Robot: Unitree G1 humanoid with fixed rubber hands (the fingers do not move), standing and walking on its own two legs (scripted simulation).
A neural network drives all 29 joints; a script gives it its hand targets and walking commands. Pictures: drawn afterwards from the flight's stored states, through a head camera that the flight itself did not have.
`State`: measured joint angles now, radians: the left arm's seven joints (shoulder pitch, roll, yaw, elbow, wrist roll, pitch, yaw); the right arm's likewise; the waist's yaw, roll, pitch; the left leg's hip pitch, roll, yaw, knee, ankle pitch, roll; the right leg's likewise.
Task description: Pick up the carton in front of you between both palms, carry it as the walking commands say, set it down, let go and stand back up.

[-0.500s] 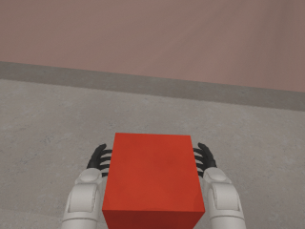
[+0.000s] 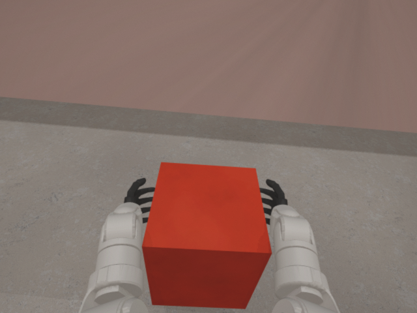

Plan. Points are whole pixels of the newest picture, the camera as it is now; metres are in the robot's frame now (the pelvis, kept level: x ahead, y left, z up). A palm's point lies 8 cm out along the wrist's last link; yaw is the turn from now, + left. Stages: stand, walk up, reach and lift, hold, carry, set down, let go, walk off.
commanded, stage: set down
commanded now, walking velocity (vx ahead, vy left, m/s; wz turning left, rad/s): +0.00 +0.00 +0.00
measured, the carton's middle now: (203, 236) +0.31 +0.01 -0.03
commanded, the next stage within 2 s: none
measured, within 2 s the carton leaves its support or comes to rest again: neither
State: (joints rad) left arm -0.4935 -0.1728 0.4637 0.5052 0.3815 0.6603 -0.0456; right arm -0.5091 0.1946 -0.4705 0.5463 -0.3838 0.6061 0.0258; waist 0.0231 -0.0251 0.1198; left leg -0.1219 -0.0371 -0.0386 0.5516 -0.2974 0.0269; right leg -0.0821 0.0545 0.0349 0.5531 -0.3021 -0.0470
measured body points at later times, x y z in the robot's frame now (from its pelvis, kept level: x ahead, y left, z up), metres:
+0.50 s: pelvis -0.02 +0.00 -0.09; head +0.19 +0.01 +0.30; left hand +0.39 +0.17 -0.18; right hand +0.40 -0.14 -0.16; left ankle +0.08 +0.11 -0.73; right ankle +0.06 -0.10 -0.73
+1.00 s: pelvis +0.00 +0.02 -0.21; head +0.25 +0.03 +0.17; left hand +0.42 +0.19 -0.32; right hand +0.43 -0.11 -0.31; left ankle +0.08 +0.11 -0.73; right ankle +0.06 -0.10 -0.73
